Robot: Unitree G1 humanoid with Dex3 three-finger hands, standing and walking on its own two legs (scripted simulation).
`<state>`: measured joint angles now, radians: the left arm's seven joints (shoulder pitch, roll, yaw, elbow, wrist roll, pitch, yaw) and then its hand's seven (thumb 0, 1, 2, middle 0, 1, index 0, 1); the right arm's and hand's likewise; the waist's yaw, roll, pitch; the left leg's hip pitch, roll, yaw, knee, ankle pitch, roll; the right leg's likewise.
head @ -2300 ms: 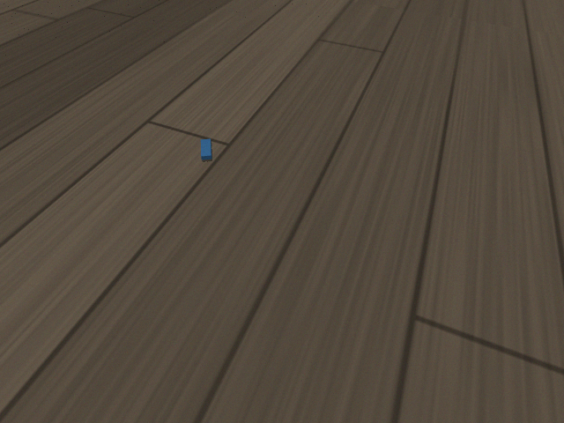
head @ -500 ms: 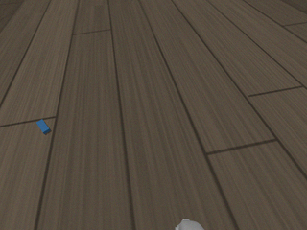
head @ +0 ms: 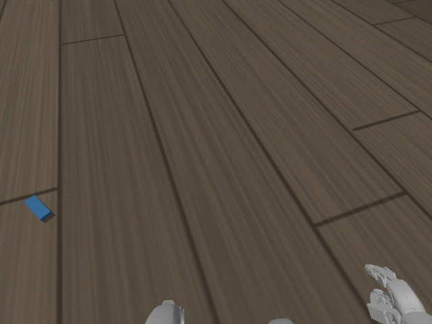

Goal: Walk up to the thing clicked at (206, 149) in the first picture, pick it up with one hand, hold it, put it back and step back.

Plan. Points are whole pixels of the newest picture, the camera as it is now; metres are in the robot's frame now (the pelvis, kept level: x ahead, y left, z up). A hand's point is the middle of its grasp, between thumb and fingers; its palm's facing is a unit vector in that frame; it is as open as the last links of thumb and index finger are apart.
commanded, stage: walk up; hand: left
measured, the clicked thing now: (38, 207) +0.76 +0.87 -0.70
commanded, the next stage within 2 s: none
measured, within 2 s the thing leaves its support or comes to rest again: neither
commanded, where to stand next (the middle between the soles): +0.31 +0.90 m, yaw -42 degrees
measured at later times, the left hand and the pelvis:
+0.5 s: hand out of the picture +0.23 +0.49 -0.07, palm faces -0.17 -0.75 -0.64, open 7.4 cm; pelvis +0.11 +0.18 +0.02, yaw -11 degrees
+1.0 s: hand out of the picture +0.35 +0.67 -0.10, palm faces -0.36 -0.73 -0.58, open 7.3 cm; pelvis +0.18 +0.41 +0.01, yaw -20 degrees
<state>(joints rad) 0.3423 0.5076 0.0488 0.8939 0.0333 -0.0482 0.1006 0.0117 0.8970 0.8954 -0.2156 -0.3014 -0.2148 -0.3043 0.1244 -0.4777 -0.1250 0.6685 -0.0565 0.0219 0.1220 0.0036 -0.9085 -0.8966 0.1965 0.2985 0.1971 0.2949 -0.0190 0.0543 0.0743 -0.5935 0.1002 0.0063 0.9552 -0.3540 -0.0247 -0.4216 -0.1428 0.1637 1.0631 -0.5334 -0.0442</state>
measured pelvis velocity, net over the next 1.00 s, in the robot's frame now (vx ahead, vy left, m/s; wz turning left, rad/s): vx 0.18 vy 0.41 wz -0.35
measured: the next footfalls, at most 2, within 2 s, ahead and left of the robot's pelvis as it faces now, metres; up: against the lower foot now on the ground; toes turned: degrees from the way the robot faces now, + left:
right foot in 0.34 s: +0.16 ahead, +0.00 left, +0.00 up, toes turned -17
left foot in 0.64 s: +0.24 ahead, +0.44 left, +0.00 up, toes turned -14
